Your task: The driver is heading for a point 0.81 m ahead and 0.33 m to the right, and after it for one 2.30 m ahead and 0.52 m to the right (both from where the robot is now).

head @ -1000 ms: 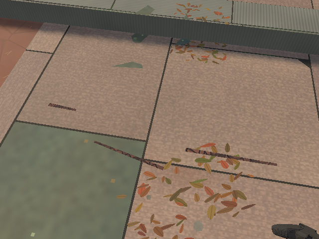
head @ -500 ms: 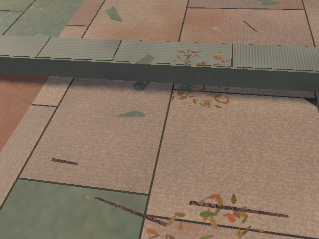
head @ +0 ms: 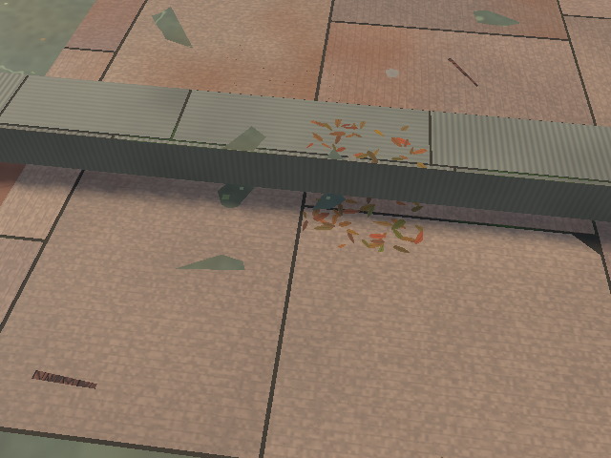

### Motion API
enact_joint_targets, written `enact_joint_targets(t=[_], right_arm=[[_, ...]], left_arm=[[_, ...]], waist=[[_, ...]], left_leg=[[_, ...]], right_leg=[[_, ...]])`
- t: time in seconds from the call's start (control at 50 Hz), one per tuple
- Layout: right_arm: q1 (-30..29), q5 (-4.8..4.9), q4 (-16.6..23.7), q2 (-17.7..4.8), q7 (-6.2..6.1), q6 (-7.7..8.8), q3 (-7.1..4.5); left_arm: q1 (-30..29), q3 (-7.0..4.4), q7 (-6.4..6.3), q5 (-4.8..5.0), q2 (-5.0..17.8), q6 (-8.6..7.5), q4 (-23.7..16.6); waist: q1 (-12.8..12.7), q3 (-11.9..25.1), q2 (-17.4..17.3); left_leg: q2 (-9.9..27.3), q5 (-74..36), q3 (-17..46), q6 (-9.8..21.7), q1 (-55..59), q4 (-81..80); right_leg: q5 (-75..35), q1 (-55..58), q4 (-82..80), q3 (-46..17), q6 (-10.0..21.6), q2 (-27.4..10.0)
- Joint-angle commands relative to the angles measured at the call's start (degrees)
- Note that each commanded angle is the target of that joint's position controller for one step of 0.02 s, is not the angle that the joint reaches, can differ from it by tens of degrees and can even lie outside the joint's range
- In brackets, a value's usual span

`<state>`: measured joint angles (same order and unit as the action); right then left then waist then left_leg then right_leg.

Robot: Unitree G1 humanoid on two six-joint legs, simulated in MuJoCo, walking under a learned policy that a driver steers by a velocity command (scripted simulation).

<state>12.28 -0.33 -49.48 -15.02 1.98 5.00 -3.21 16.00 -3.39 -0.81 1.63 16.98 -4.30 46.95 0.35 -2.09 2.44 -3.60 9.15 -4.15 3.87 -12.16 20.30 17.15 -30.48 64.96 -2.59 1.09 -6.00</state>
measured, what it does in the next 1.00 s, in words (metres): walks ahead, turning right: right foot, then left foot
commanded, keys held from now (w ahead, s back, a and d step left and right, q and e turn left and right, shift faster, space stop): w+e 0.90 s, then e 0.10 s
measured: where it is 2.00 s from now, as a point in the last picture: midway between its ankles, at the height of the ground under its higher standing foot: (392, 370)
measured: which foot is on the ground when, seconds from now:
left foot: down 0.00-0.36, up 0.38-0.80, down 0.82-1.00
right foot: up 0.00-0.32, down 0.34-0.82, up 0.84-1.00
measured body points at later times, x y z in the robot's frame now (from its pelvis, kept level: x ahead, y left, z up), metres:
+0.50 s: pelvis +0.28 -0.07 -0.01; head +0.32 -0.09 +0.44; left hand +0.47 +0.16 -0.11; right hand +0.33 -0.37 -0.12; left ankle +0.27 +0.10 -0.65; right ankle +0.32 -0.15 -0.74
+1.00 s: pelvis +0.57 -0.10 +0.00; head +0.60 -0.10 +0.45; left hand +0.80 +0.09 -0.12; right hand +0.52 -0.40 -0.10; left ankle +0.65 -0.02 -0.74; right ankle +0.46 -0.17 -0.66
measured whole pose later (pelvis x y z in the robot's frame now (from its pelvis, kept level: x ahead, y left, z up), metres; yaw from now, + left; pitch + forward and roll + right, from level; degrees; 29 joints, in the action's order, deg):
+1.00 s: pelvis +0.57 -0.10 +0.00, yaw -32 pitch +1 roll +0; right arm 12.5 -2.2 -44.2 -15.5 0.1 3.9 -2.3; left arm 16.3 -4.4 1.8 -2.2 18.9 -0.1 41.0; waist -0.3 -2.2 2.6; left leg 0.2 10.8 -1.9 0.8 -15.7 25.2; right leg 23.0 -26.1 63.6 -2.9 1.8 2.8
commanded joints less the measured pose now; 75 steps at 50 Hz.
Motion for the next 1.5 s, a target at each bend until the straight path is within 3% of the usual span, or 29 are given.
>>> enact_joint_targets(t=[0.02,0.14,0.24,0.3,0.34,0.36,0.38,0.4,0.42,0.46,0.54,0.64,0.72,0.8,0.82,0.84,0.86,0.9,0.94,1.02,1.2,1.26,1.28,1.3,1.32,1.36,1.4,1.46,1.5], right_arm=[[-1.92,-0.28,2.03,-6.37,-0.48,1.9,-1.51],[0.45,-0.06,0.48,-8.78,-1.69,1.73,-1.65],[5.44,0.87,-1.67,-10.56,-2.26,-0.61,-2.11],[4.07,0.99,-0.79,-12.72,-3.06,-2.27,-2.76],[2.74,0.87,0.34,-12.56,-3.82,-3.07,-2.53],[6.93,-0.46,2.81,-7.42,-3.45,-2.01,-0.78],[7.47,-0.73,3.92,-4.44,-2.16,0.42,0.71],[0.88,1.54,5.3,-9.57,-1.03,2.35,-0.72],[-2.54,2.7,6.76,-9.66,-0.68,3.29,-0.55],[-2.3,0.83,6.02,-9.4,-1.34,2.98,-0.99],[-1.28,-0.61,6.67,-7.33,-1.8,0.47,-0.95],[-12.04,-0.21,10.0,-5.06,-1.67,0.62,0.05],[-15.73,0.73,11.95,-6.98,-0.85,1.5,-0.44],[-9.03,0.81,10.52,-9.77,-0.62,2.65,-2.02],[-3.04,0.11,9.46,-11.52,-1.02,2.97,-2.9],[7.08,-5.34,8.43,-13.36,-1.84,1.73,-2.16],[9.53,-5.03,7.63,-20.18,-2.26,0.02,-4.21],[4.14,-2.54,9.47,-10.19,-1.99,-1.19,-1.98],[1.81,-2.15,8.55,-7.49,-2.38,-1.28,-0.81],[3.59,-0.88,6.75,-7.86,-1.96,-0.05,-0.8],[3.37,-0.08,6.3,-10.2,-2.61,-2.26,-1.76],[5.36,0.34,6.09,-10.63,-3.03,-3.34,-1.89],[9.96,-0.52,7.68,-7.31,-2.71,-3.73,-0.89],[11.22,-0.67,9.37,-5.63,-2.88,-5.12,-0.25],[8.48,-1.47,7.91,-7.69,-3.17,-6.48,-0.67],[4.89,-0.29,7.15,-5.34,-2.98,-6.75,0.18],[8.57,-0.93,4.12,-5.35,-2.61,-7.51,0.3],[8.55,-0.04,2.74,-4.6,-1.96,-8.12,0.34],[2.21,1.42,4.86,-7.07,-4.17,-7.15,-0.48]], left_arm=[[2.52,-0.92,-0.23,-0.15,2.75,0.91,-2.86],[-8.53,0.1,1.47,-0.56,1.1,0.11,-6.51],[-15.58,0.41,3.57,-0.36,1.33,0.17,-11.27],[-11.63,-1.02,4.38,-0.42,4.12,0.71,-12.33],[4.08,-4.08,3.54,-0.22,9.32,1.19,-9.02],[10.18,-5.98,2.38,-0.5,16.01,1.68,-8.14],[8.72,-5.21,2.47,-0.14,15.38,1.17,-9.66],[8.52,-3.86,2.56,-0.82,11.02,0.81,-9.85],[5.66,-3.34,2.44,-1.04,9.25,0.5,-10.04],[-1.11,-2.38,2.27,-1.37,6.44,0.25,-11.5],[-2.16,-2.6,1.32,-1.2,7.67,-0.06,-12.26],[1.82,-3.2,0.01,-0.74,9.25,0.67,-10.79],[4.74,-3.34,-0.12,-0.3,8.98,1.17,-9.29],[3.24,-3.14,-0.41,-0.55,7.78,1.91,-9.61],[3.2,-2.24,-0.26,-0.79,5.31,1.82,-10.04],[5.05,-2.15,0.68,-4.07,6.12,1.1,-10.57],[11.78,-2.28,1.18,-2.77,4.13,1.15,-12.68],[4.84,-2.41,1.53,-4.14,8.11,2.28,-9.14],[0.61,-2.15,2.59,-4.04,6.49,2.88,-9.96],[0.66,-1.64,3.28,-3.7,4.46,4.8,-9.63],[-7.27,-0.37,4.69,-3.73,3.43,5.38,-12.27],[0.15,-1.59,3.42,-5.35,5.79,4.0,-10.1],[2.99,-2.69,2.54,-5.49,11.49,3.4,-10.8],[3.12,-3.72,2.13,-2.55,15.5,4.24,-11.96],[3.75,-2.87,1.64,-0.75,10.98,4.74,-11.05],[-3.62,0.21,0.51,-2.15,3.35,4.84,-10.16],[-8.03,1.65,-0.25,-2.87,0.6,4.39,-9.6],[-7.78,1.56,-0.16,-3.66,2.4,3.55,-7.39],[-13.39,-0.06,-0.38,-2.91,5.3,2.95,-8.82]], waist=[[-1.37,0.53,-6.34],[2.26,-2.09,-4.16],[4.23,-3.4,-3.45],[0.43,1.42,-6.6],[-8.21,9.75,-5.27],[-7.44,17.09,6.16],[-4.76,24.28,10.4],[-7.69,20.98,5.38],[-6.45,13.39,2.07],[-1.46,5.91,-2.95],[1.04,3.82,-0.78],[-3.02,1.7,1.53],[-4.22,1.62,2.7],[0.03,3.41,5.31],[2.86,7.87,4.22],[5.39,13.46,-3.95],[1.9,20.53,-25.67],[2.8,7.57,-7.8],[1.34,2.72,-7.44],[-0.37,4.66,-10.18],[0.59,3.41,-11.34],[-3.08,8.17,-3.76],[-2.68,13.05,8.8],[-2.38,18.24,13.33],[-4.08,17.81,3.69],[-0.89,7.14,2.26],[1.67,6.14,4.43],[1.42,6.21,3.27],[0.18,6.72,3.34]], left_leg=[[16.64,-10.04,10.97,9.47,2.19,-13.58],[14.54,-14.57,0.33,6.44,4.44,-15.39],[18.54,-22.35,-2.28,5.1,17.84,-10.32],[18.94,-47.43,-4.88,3.18,21.19,1.33],[15.88,-48.38,-6.97,0.4,12.3,23.79],[9.81,-20.17,-7.35,-2.77,-10.15,45.69],[-0.74,23.58,4.05,-4.16,-26.48,59.37],[3.08,21.07,10.92,-2.59,-32.68,61.48],[5.6,16.29,9.99,-1.48,-33.83,57.95],[9.66,10.65,9.36,-2.25,-27.32,47.21],[9.56,4.89,7.75,-6.48,-21.99,38.08],[5.87,-12.69,7.07,-8.22,-18.19,16.47],[4.47,-13.07,8.98,-7.16,-16.2,9.71],[3.81,-5.27,8.18,-3.76,-7.2,5.35],[6.61,-4.49,9.84,-1.5,3.24,5.19],[17.44,7.43,20.27,-0.09,15.19,6.35],[28.42,14.58,47.78,7.53,27.41,-2.59],[24.53,21.63,37.52,4.62,16.25,-4.71],[20.37,-6.69,22.77,3.57,8.67,-4.52],[18.91,-38.95,10.01,5.19,8.49,-1.78],[18.08,-33.12,-1.89,1.87,6.07,2.23],[15.47,-26.69,-4.94,-1.28,3.49,22.47],[11.54,1.33,-6.57,-3.91,-7.73,38.23],[2.1,31.07,-2.41,-5.15,-17.53,48.81],[5.82,27.63,3.93,-5.04,-17.09,51.42],[8.02,19.91,5.42,-4.63,-15.5,44.77],[7.23,15.01,4.69,-5.03,-6.96,38.8],[5.3,14.54,5.19,-5.0,-3.05,30.05],[7.65,14.96,6.55,-7.18,-5.88,26.83]], right_leg=[[-5.44,-6.42,-2.33,-3.67,-0.84,-3.21],[-23.52,-5.79,-23.38,0.36,-0.33,-0.62],[-18.69,-10.73,-30.28,3.01,1.88,0.94],[-9.51,-2.17,-30.13,7.67,4.85,5.7],[-10.99,20.64,-34.28,6.91,8.73,9.09],[-9.14,43.76,-34.1,-15.73,16.4,-4.36],[-2.12,54.85,-44.56,-44.73,24.63,-14.0],[-0.19,53.1,-47.27,-40.27,21.19,-12.56],[-3.32,45.15,-47.77,-31.86,18.77,-10.48],[-14.7,29.34,-49.7,-21.1,16.0,-5.98],[-22.18,18.03,-52.92,-14.91,16.39,-2.57],[-14.22,14.43,-51.89,-11.05,12.04,1.54],[-9.35,18.56,-47.79,-16.44,10.89,-0.64],[-11.17,21.7,-39.5,-21.19,8.69,-0.93],[-12.32,19.05,-31.52,-18.85,6.75,2.11],[-8.03,11.8,-13.47,-11.57,4.54,8.77],[16.98,-4.75,0.45,-4.0,2.28,16.23],[8.91,-9.95,5.16,-5.08,2.88,8.41],[4.71,-5.63,0.76,-3.61,1.38,5.75],[4.01,-3.23,-3.14,-0.67,-0.64,6.69],[-6.81,8.33,-28.27,5.79,1.53,6.73],[-13.04,20.89,-38.97,4.27,5.09,8.9],[-33.45,32.1,-40.01,-13.78,8.84,-6.83],[-47.11,35.78,-42.37,-30.95,19.09,-18.65],[-42.3,33.5,-42.5,-24.22,19.2,-16.11],[-34.88,22.87,-46.17,-13.3,14.28,-9.35],[-36.02,16.93,-47.77,-6.01,10.89,-5.34],[-31.69,16.68,-48.33,-2.98,9.9,-5.32],[-15.71,18.54,-48.6,-5.94,12.07,-6.64]])
Keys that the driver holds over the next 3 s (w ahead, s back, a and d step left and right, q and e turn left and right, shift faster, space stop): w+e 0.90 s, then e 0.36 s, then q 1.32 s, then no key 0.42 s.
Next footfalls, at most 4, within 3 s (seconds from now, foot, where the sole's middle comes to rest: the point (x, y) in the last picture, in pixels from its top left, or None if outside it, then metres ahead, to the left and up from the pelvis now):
0.34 right None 0.36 -0.15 -0.78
0.82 left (328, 369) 0.68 -0.04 -0.78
1.28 right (444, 368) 0.69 -0.31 -0.78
1.78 left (350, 338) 0.76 -0.10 -0.78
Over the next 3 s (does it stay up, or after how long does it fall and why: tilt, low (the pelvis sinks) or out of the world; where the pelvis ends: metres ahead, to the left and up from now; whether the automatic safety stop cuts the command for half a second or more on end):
stays up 0.71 -0.13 0.00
